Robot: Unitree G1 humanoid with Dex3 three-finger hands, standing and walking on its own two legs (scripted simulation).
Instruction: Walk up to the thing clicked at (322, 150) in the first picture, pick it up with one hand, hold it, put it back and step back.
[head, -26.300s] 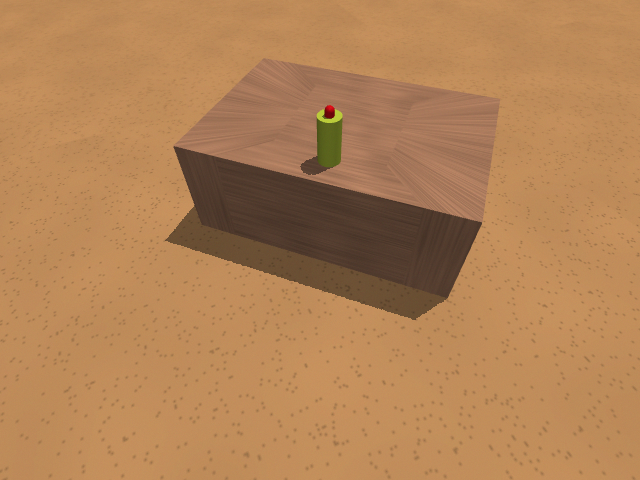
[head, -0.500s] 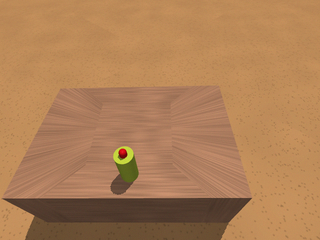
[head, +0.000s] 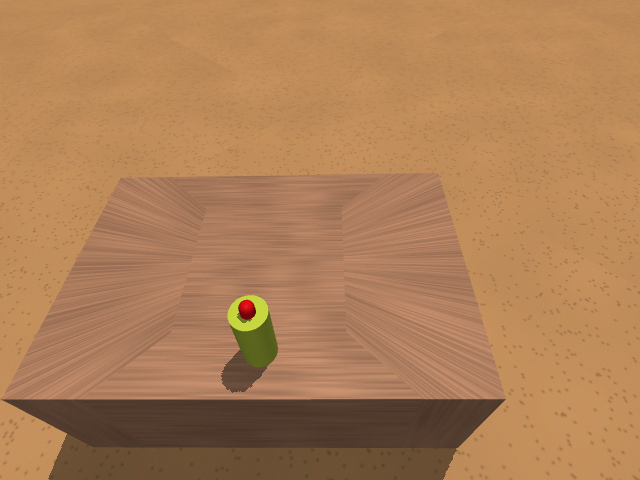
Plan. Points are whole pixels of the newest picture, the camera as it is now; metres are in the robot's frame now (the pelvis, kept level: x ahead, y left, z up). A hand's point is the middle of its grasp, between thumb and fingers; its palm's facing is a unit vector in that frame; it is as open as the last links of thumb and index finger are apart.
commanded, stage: stand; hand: left
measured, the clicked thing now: (253, 329) +0.44 +0.16 -0.26
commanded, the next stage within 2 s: step back in 0.10 s
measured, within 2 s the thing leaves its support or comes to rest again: neither
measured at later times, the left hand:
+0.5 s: hand out of the picture +0.07 +0.32 -0.18, palm faces -0.02 -0.94 -0.35, open 7.4 cm
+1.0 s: hand out of the picture -0.07 +0.31 -0.16, palm faces -0.09 -0.91 -0.40, open 7.4 cm
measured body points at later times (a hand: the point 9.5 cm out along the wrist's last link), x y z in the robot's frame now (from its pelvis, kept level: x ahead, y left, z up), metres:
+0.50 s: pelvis -0.08 +0.06 -0.02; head +0.00 +0.09 +0.42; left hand +0.08 +0.37 -0.16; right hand -0.02 -0.26 -0.13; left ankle -0.09 +0.17 -0.75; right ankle -0.02 -0.09 -0.72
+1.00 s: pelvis -0.18 +0.05 -0.02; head -0.13 +0.03 +0.42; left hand -0.06 +0.36 -0.13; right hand -0.08 -0.27 -0.15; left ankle -0.13 +0.17 -0.71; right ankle -0.19 -0.06 -0.75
